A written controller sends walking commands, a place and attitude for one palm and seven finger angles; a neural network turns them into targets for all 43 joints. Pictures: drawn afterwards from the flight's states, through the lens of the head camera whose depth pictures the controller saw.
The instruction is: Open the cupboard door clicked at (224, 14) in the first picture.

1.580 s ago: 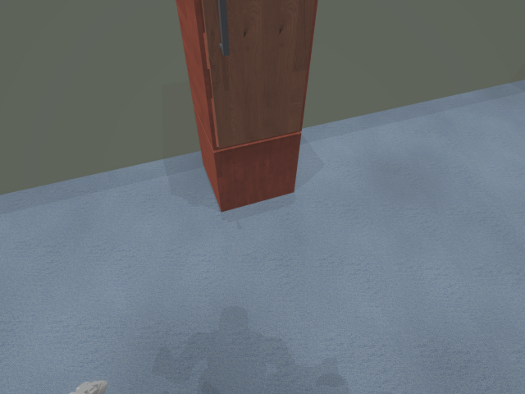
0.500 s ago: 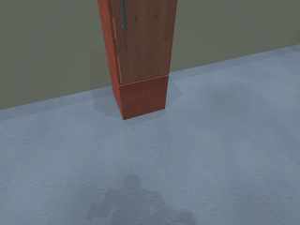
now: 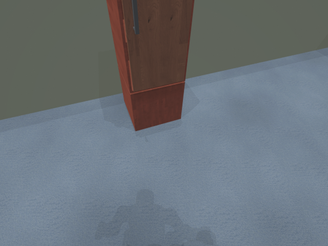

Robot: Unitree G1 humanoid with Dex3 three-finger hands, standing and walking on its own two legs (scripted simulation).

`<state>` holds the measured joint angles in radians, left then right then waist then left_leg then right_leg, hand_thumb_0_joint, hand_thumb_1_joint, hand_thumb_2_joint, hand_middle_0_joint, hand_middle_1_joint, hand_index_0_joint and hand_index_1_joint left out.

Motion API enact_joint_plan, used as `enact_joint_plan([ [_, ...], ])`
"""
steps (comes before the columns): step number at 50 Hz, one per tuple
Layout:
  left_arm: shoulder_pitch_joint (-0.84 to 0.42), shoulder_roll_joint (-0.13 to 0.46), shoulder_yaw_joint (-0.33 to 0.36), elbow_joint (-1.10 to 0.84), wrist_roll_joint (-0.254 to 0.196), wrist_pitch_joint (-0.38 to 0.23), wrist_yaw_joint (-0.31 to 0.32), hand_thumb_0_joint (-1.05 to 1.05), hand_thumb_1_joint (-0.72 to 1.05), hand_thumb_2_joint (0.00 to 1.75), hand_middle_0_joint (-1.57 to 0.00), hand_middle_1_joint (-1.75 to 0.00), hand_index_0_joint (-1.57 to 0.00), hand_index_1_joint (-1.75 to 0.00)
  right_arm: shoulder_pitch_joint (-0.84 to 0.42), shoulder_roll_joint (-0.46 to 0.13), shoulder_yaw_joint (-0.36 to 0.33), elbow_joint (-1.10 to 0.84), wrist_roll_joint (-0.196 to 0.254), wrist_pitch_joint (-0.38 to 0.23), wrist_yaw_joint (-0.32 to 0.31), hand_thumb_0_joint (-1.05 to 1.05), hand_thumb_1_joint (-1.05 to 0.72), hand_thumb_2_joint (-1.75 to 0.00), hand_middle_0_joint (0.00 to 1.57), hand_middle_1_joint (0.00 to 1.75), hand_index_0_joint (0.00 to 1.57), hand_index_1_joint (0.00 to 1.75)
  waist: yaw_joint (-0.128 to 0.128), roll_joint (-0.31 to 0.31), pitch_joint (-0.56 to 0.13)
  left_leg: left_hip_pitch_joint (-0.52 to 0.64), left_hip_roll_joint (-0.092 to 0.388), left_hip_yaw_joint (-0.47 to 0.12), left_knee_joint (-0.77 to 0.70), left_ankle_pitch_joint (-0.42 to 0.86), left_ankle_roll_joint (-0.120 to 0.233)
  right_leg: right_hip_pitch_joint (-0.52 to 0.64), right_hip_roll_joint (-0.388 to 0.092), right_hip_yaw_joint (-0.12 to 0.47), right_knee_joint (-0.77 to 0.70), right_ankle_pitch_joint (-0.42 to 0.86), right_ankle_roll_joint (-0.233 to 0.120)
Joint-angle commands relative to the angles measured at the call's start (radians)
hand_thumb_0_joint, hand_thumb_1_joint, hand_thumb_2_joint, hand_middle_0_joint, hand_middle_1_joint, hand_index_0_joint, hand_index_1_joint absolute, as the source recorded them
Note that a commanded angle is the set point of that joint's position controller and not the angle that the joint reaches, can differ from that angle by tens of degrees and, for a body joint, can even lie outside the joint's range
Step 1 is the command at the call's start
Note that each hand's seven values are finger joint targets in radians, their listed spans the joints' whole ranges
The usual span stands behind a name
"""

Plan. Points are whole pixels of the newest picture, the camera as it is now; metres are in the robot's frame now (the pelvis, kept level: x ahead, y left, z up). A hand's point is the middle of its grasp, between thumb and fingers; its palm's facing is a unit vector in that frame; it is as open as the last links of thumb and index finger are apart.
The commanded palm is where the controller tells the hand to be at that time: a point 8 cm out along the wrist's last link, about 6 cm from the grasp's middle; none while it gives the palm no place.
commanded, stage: walk to a spot facing it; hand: left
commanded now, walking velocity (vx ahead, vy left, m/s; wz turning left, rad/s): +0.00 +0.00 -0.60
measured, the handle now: (134, 15) +1.05 +0.21 +0.12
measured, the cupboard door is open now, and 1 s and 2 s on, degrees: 0 0 0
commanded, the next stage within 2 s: none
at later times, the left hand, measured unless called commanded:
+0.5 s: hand out of the picture +0.05 +0.16 -0.17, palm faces -0.16 -0.95 -0.26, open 7.4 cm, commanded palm none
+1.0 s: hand (100, 235) +0.19 +0.20 -0.19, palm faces -0.40 -0.90 -0.18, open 7.4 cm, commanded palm none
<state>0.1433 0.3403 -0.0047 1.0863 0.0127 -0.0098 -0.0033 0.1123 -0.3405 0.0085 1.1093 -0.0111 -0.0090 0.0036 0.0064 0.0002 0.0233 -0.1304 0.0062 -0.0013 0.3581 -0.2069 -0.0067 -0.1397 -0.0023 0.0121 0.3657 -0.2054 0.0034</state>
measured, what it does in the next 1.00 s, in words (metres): walks ahead, turning right: left foot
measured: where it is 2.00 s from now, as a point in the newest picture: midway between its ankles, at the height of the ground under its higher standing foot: (202, 219)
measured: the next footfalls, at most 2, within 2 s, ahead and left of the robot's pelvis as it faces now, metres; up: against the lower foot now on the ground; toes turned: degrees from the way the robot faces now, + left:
left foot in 0.90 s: +0.18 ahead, +0.08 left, +0.00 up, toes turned -25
right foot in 1.52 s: +0.29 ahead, -0.22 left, +0.00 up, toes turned -58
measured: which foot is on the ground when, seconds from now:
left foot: down 0.00-0.36, up 0.38-0.88, down 0.90-1.00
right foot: down 0.00-0.90, up 0.92-1.00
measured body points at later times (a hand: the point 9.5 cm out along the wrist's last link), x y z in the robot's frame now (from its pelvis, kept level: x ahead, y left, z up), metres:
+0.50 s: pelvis -0.02 -0.03 -0.01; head +0.00 -0.06 +0.43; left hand +0.06 +0.21 -0.15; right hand -0.01 -0.29 -0.17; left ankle -0.01 +0.12 -0.68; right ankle -0.02 -0.11 -0.75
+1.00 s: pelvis +0.10 +0.02 -0.01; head +0.11 +0.05 +0.44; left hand +0.21 +0.25 -0.17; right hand +0.08 -0.24 -0.12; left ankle +0.15 +0.09 -0.75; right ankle +0.00 -0.09 -0.69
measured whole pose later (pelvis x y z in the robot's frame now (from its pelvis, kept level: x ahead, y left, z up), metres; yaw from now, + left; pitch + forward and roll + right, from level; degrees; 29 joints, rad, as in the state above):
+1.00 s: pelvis +0.10 +0.02 -0.01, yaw -31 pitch +0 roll -2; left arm 0.39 0.24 0.09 1.01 0.03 0.02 -0.02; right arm 0.20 -0.18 -0.02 0.89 -0.02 -0.05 0.00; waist 0.04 -0.04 -0.03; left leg -0.25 0.04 0.10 0.54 -0.29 0.04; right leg -0.39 0.06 0.09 0.95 -0.42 -0.01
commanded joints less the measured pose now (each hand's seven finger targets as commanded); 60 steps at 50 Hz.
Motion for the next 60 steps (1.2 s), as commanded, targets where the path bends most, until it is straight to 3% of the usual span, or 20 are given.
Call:
enact_joint_plan([
  [1, -0.023, 0.167, 0.038, -0.073, 0.000, -0.002, 0.016, 0.00, 0.90, 0.90, -0.20, -0.30, -0.20, -0.30, -0.011, -0.156, -0.043, -0.065, 0.002, -0.017, -0.022, 0.00, -0.90, -0.90, 0.20, 0.30, 0.20, 0.30, -0.008, -0.009, -0.056, 0.035, 0.120, -0.056, -0.004, 0.173, 0.023, -0.030, -0.112, 0.113, -0.016, 0.217, -0.032],
  [3, 0.022, 0.101, 0.028, -0.076, -0.001, 0.022, 0.019, 0.00, 0.90, 0.90, -0.20, -0.30, -0.20, -0.30, 0.029, -0.085, -0.034, -0.069, 0.000, -0.001, -0.027, 0.00, -0.90, -0.90, 0.20, 0.30, 0.20, 0.30, -0.011, -0.008, -0.047, 0.028, 0.122, -0.020, 0.034, 0.165, 0.009, -0.068, -0.109, 0.125, 0.024, 0.251, -0.024],
  [9, 0.046, 0.093, 0.053, -0.148, 0.005, 0.046, 0.008, 0.00, 0.90, 0.90, -0.20, -0.30, -0.20, -0.30, 0.048, -0.116, -0.072, -0.141, -0.002, 0.017, -0.039, 0.00, -0.90, -0.90, 0.20, 0.30, 0.20, 0.30, -0.014, 0.048, -0.054, 0.028, 0.195, -0.023, 0.071, 0.152, 0.042, -0.189, -0.043, 0.114, 0.202, 0.237, -0.018],
  [14, 0.083, 0.033, 0.071, -0.192, 0.005, 0.060, -0.004, 0.00, 0.90, 0.90, -0.20, -0.30, -0.20, -0.30, 0.009, -0.115, -0.095, -0.194, -0.006, 0.011, -0.036, 0.00, -0.90, -0.90, 0.20, 0.30, 0.20, 0.30, 0.009, 0.196, -0.028, -0.055, 0.369, -0.066, 0.028, 0.311, 0.169, -0.230, -0.024, 0.012, 0.508, -0.298, 0.010],
  [17, 0.223, 0.042, 0.090, -0.170, 0.013, 0.046, -0.010, 0.00, 0.90, 0.90, -0.20, -0.30, -0.20, -0.30, -0.050, -0.095, -0.100, -0.221, -0.007, 0.022, -0.032, 0.00, -0.90, -0.90, 0.20, 0.30, 0.20, 0.30, 0.091, 0.046, -0.026, -0.206, 0.254, 0.091, 0.320, 0.126, 0.047, -0.039, -0.049, 0.020, 0.197, 0.002, -0.003],
  [18, 0.256, 0.147, 0.108, -0.170, 0.027, 0.027, 0.002, 0.00, 0.90, 0.90, -0.20, -0.30, -0.20, -0.30, 0.000, -0.008, -0.085, -0.240, -0.001, 0.031, -0.025, 0.00, -0.90, -0.90, 0.20, 0.30, 0.20, 0.30, 0.084, -0.320, -0.043, -0.398, 0.085, 0.171, 0.609, -0.294, -0.039, 0.038, -0.260, 0.395, -0.037, 0.109, -0.058],
  [19, 0.275, 0.172, 0.108, -0.175, 0.012, 0.027, 0.014, 0.00, 0.90, 0.90, -0.20, -0.30, -0.20, -0.30, -0.040, 0.001, -0.078, -0.273, -0.004, 0.034, -0.024, 0.00, -0.90, -0.90, 0.20, 0.30, 0.20, 0.30, 0.093, -0.350, -0.019, -0.467, 0.024, 0.047, 0.751, -0.415, -0.045, -0.027, -0.351, 0.607, -0.140, 0.146, -0.136],
  [20, 0.239, 0.153, 0.108, -0.189, 0.007, 0.030, 0.018, 0.00, 0.90, 0.90, -0.20, -0.30, -0.20, -0.30, -0.021, -0.020, -0.086, -0.268, -0.003, 0.037, -0.021, 0.00, -0.90, -0.90, 0.20, 0.30, 0.20, 0.30, 0.064, -0.251, -0.013, -0.468, 0.061, -0.019, 0.797, -0.338, -0.032, -0.037, -0.331, 0.537, -0.163, -0.116, -0.177],
  [22, 0.164, 0.094, 0.104, -0.209, 0.005, 0.020, 0.016, 0.00, 0.90, 0.90, -0.20, -0.30, -0.20, -0.30, -0.035, -0.035, -0.091, -0.251, -0.009, 0.027, -0.010, 0.00, -0.90, -0.90, 0.20, 0.30, 0.20, 0.30, 0.041, -0.177, 0.040, -0.500, 0.090, -0.031, 0.813, -0.197, -0.034, -0.083, -0.248, 0.525, -0.194, -0.338, -0.141],
  [26, 0.212, 0.056, 0.099, -0.192, 0.002, -0.019, 0.009, 0.00, 0.90, 0.90, -0.20, -0.30, -0.20, -0.30, 0.015, -0.004, -0.094, -0.225, -0.017, 0.011, 0.003, 0.00, -0.90, -0.90, 0.20, 0.30, 0.20, 0.30, 0.024, -0.058, -0.031, -0.491, 0.086, -0.012, 0.755, -0.073, -0.052, 0.019, -0.186, 0.414, -0.155, -0.192, -0.155],
  [38, 0.298, 0.043, 0.102, -0.162, 0.017, -0.031, 0.007, 0.00, 0.90, 0.90, -0.20, -0.30, -0.20, -0.30, -0.070, 0.039, -0.082, -0.299, -0.008, -0.022, 0.004, 0.00, -0.90, -0.90, 0.20, 0.30, 0.20, 0.30, 0.061, -0.136, -0.002, -0.441, 0.051, 0.008, 0.443, -0.125, -0.058, 0.018, -0.169, 0.472, -0.145, -0.133, -0.207],
  [41, 0.263, 0.054, 0.108, -0.173, 0.018, -0.025, 0.008, 0.00, 0.90, 0.90, -0.20, -0.30, -0.20, -0.30, -0.043, 0.044, -0.083, -0.304, 0.002, -0.033, 0.001, 0.00, -0.90, -0.90, 0.20, 0.30, 0.20, 0.30, 0.047, -0.164, 0.005, -0.289, 0.020, 0.015, 0.310, -0.150, -0.040, -0.072, -0.153, 0.477, -0.103, -0.091, -0.195],
  [43, 0.190, 0.053, 0.114, -0.195, 0.013, -0.020, 0.009, 0.00, 0.90, 0.90, -0.20, -0.30, -0.20, -0.30, 0.079, 0.030, -0.088, -0.270, 0.005, -0.045, -0.008, 0.00, -0.90, -0.90, 0.20, 0.30, 0.20, 0.30, -0.020, -0.141, -0.007, -0.023, 0.007, 0.017, 0.138, -0.061, -0.035, -0.247, -0.096, 0.429, -0.013, -0.124, -0.153],
  [44, 0.171, 0.019, 0.110, -0.208, 0.010, -0.018, 0.005, 0.00, 0.90, 0.90, -0.20, -0.30, -0.20, -0.30, 0.185, -0.012, -0.094, -0.235, 0.007, -0.053, -0.024, 0.00, -0.90, -0.90, 0.20, 0.30, 0.20, 0.30, -0.060, -0.045, -0.059, 0.188, 0.057, -0.014, 0.040, -0.073, -0.026, -0.356, -0.021, 0.367, 0.112, -0.134, -0.115],
  [45, 0.187, -0.040, 0.100, -0.221, -0.003, -0.016, -0.007, 0.00, 0.90, 0.90, -0.20, -0.30, -0.20, -0.30, 0.292, -0.112, -0.118, -0.206, -0.004, -0.057, -0.032, 0.00, -0.90, -0.90, 0.20, 0.30, 0.20, 0.30, -0.101, 0.232, -0.115, 0.366, 0.297, -0.288, -0.063, -0.308, 0.020, -0.547, 0.098, 0.220, 0.377, -0.270, -0.065],
  [46, 0.188, -0.054, 0.098, -0.234, 0.003, -0.025, -0.011, 0.00, 0.90, 0.90, -0.20, -0.30, -0.20, -0.30, 0.350, -0.162, -0.123, -0.209, -0.004, -0.049, -0.030, 0.00, -0.90, -0.90, 0.20, 0.30, 0.20, 0.30, -0.102, 0.339, -0.110, 0.324, 0.482, -0.505, -0.161, -0.447, 0.080, -0.631, 0.089, 0.077, 0.605, -0.371, -0.019],
  [47, 0.129, -0.030, 0.110, -0.248, 0.013, -0.023, -0.015, 0.00, 0.90, 0.90, -0.20, -0.30, -0.20, -0.30, 0.300, -0.136, -0.116, -0.231, -0.011, -0.044, -0.027, 0.00, -0.90, -0.90, 0.20, 0.30, 0.20, 0.30, -0.092, 0.199, 0.004, 0.151, 0.510, -0.524, -0.216, -0.499, 0.130, -0.627, 0.023, 0.080, 0.708, -0.334, -0.010],
  [49, 0.154, -0.024, 0.122, -0.199, 0.026, -0.005, -0.031, 0.00, 0.90, 0.90, -0.20, -0.30, -0.20, -0.30, 0.188, -0.017, -0.082, -0.241, -0.010, -0.052, -0.028, 0.00, -0.90, -0.90, 0.20, 0.30, 0.20, 0.30, -0.015, 0.128, 0.109, -0.043, 0.386, -0.326, -0.244, -0.425, 0.049, -0.575, -0.027, 0.052, 0.815, -0.159, -0.004],
  [52, 0.210, -0.075, 0.116, -0.165, 0.028, 0.017, -0.045, 0.00, 0.90, 0.90, -0.20, -0.30, -0.20, -0.30, 0.195, 0.040, -0.064, -0.217, -0.004, -0.074, -0.033, 0.00, -0.90, -0.90, 0.20, 0.30, 0.20, 0.30, 0.029, 0.156, 0.101, -0.049, 0.273, -0.039, -0.196, -0.065, -0.043, -0.541, -0.041, 0.025, 0.871, 0.017, 0.012],
  [60, 0.072, -0.109, 0.105, -0.202, 0.024, 0.041, -0.041, 0.00, 0.90, 0.90, -0.20, -0.30, -0.20, -0.30, 0.378, 0.079, -0.050, -0.121, -0.002, -0.090, -0.048, 0.00, -0.90, -0.90, 0.20, 0.30, 0.20, 0.30, -0.003, 0.089, 0.117, 0.110, 0.297, 0.112, -0.139, 0.361, -0.025, -0.707, -0.064, -0.016, 0.895, 0.102, 0.023],
])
